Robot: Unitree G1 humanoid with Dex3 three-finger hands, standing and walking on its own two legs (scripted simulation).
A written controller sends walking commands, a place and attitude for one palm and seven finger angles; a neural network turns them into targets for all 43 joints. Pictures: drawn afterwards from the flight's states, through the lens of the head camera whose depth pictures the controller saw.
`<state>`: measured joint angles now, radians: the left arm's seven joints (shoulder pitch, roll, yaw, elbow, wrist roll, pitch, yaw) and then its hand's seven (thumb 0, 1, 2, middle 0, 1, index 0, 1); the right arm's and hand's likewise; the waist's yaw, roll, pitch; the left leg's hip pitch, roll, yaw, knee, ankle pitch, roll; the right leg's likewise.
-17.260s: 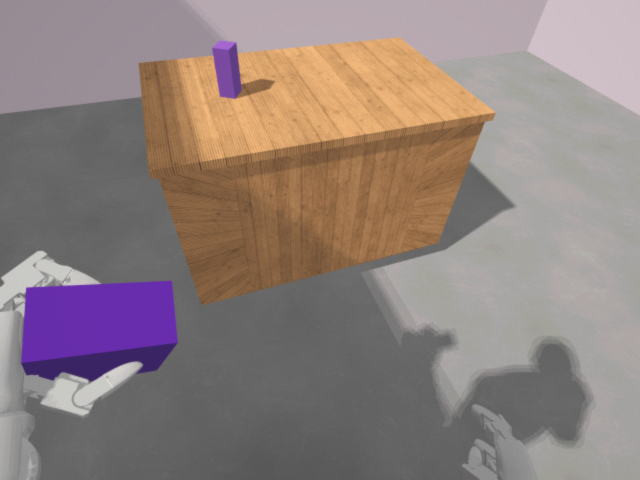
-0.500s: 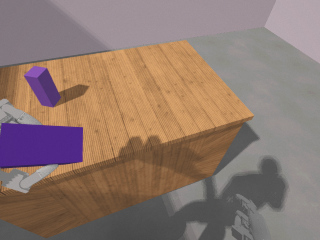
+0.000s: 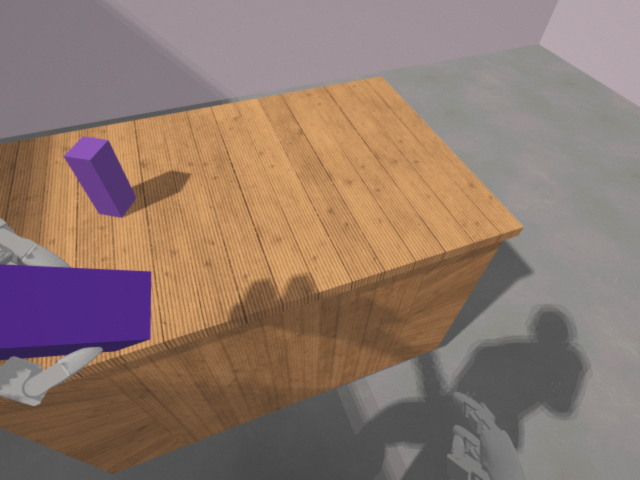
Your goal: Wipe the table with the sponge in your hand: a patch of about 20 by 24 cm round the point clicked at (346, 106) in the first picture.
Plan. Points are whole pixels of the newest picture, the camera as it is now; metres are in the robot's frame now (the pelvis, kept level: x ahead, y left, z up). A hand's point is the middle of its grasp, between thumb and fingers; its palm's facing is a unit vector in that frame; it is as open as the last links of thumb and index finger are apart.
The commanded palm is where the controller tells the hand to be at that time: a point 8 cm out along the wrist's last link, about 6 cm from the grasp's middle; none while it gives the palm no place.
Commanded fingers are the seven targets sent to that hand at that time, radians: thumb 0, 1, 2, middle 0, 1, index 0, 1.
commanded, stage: shuffle to correct the standing spot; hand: left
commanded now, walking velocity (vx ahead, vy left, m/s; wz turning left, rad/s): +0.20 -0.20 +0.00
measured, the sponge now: (87, 315) +0.23 +0.24 +0.16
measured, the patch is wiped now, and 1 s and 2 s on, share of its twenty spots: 0.00 0.00 0.00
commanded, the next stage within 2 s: come to a stop and stand still in 1.38 s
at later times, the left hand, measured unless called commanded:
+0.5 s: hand (150, 261) +0.27 +0.18 +0.19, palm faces +0.36 -0.74 -0.57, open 9.9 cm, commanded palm +0.21 +0.21 +0.18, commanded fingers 0.00 0.10 1.30 -1.20 -1.60 -1.20 -1.60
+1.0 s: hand (283, 221) +0.33 +0.07 +0.19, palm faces +0.41 -0.73 -0.54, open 9.9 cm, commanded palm +0.27 +0.10 +0.18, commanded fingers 0.00 0.10 1.30 -1.20 -1.60 -1.20 -1.60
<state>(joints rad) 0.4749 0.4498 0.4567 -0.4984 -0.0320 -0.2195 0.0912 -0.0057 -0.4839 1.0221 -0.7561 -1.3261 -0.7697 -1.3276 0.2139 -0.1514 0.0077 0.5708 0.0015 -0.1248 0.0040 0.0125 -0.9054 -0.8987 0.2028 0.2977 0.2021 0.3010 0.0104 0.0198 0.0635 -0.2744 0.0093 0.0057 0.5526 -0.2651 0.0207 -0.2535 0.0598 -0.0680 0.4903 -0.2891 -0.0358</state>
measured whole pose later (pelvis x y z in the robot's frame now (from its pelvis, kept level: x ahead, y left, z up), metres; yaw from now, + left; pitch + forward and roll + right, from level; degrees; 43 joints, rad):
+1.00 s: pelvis +0.12 -0.19 -0.02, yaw +2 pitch -2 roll -2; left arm 0.44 0.47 0.47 -0.56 -0.03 -0.22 0.09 -0.01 -0.48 1.02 -0.76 -1.32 -0.77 -1.33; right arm 0.22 -0.18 0.00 0.52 0.01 -0.11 0.01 0.01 -0.91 -0.90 0.20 0.30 0.20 0.30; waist 0.02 0.04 0.10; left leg -0.31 0.17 0.01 0.72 -0.37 -0.04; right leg -0.35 0.02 -0.10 0.59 -0.21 -0.04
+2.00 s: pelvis +0.20 -0.35 +0.02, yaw +1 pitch +2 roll +7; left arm 0.54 0.40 0.39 -0.42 -0.07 -0.21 0.15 -0.01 -0.49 1.03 -0.76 -1.32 -0.77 -1.32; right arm 0.17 -0.27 -0.04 0.57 0.03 -0.09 -0.03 0.01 -0.91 -0.90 0.20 0.30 0.20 0.30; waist -0.02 -0.03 0.03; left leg -0.41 -0.02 0.03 0.92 -0.29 0.00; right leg -0.26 0.01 -0.06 0.33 -0.12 -0.13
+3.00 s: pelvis +0.19 -0.22 +0.00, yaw +2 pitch +1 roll -2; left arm 0.37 0.40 0.38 -0.47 -0.02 -0.24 0.05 -0.01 -0.49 1.03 -0.76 -1.32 -0.77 -1.32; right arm 0.21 -0.17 0.03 0.58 -0.01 -0.13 0.04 0.01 -0.91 -0.90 0.20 0.30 0.20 0.30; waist 0.02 -0.05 0.06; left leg -0.18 -0.09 0.00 0.52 -0.34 0.10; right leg -0.30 -0.02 -0.04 0.49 -0.20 0.01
